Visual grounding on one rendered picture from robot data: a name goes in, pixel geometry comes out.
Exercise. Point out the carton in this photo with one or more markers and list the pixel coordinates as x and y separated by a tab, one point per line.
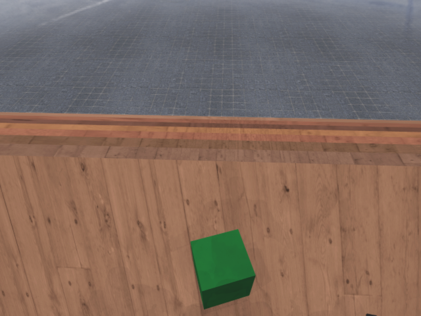
223	268

